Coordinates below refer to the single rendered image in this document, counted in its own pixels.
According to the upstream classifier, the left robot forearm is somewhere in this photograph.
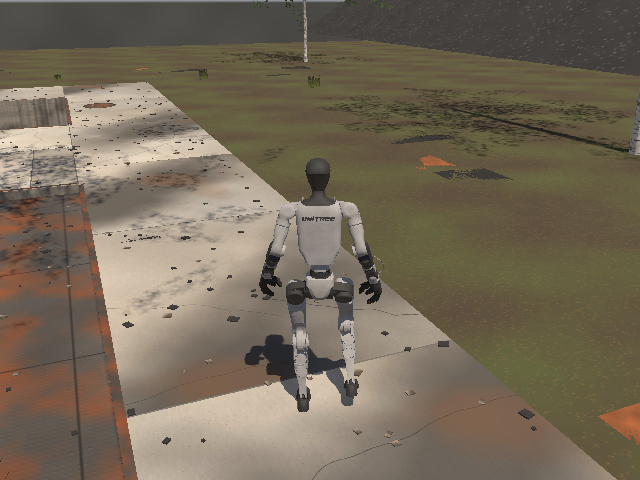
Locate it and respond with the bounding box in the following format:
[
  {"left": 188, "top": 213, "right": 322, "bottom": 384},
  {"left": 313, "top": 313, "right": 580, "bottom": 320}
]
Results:
[{"left": 261, "top": 241, "right": 280, "bottom": 279}]

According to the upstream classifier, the robot right upper arm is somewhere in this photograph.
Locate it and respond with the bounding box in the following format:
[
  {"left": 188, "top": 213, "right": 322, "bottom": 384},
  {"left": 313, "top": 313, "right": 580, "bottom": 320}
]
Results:
[{"left": 339, "top": 201, "right": 368, "bottom": 257}]

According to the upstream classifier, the robot head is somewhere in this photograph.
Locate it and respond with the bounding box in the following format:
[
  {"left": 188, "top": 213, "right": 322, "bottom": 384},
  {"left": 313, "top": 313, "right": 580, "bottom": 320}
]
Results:
[{"left": 301, "top": 158, "right": 336, "bottom": 206}]

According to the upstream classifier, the right robot forearm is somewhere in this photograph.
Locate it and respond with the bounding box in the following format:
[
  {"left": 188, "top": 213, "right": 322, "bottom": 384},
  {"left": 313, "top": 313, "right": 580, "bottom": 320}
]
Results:
[{"left": 358, "top": 241, "right": 380, "bottom": 284}]

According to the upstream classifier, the left robot hand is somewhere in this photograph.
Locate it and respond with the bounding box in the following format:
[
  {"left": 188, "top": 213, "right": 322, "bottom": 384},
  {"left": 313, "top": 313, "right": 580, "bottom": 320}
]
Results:
[{"left": 259, "top": 275, "right": 282, "bottom": 296}]

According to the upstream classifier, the left robot shin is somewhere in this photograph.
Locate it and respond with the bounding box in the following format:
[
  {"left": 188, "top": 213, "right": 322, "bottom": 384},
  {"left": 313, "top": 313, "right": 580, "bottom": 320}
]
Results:
[{"left": 292, "top": 334, "right": 308, "bottom": 399}]

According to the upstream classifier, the robot left upper arm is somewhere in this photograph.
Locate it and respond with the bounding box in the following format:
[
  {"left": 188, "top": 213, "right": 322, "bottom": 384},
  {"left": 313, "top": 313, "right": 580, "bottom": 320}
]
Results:
[{"left": 269, "top": 202, "right": 298, "bottom": 257}]

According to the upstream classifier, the right robot hand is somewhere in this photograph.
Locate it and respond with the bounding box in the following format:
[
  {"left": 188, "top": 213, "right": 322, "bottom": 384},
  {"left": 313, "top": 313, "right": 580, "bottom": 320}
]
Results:
[{"left": 359, "top": 280, "right": 382, "bottom": 304}]

